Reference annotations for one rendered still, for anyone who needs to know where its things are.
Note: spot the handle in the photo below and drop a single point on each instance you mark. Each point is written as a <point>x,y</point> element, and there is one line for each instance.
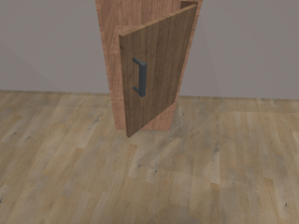
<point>142,79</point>

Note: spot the cupboard door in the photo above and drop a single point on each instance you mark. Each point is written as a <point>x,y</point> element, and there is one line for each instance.
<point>162,44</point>

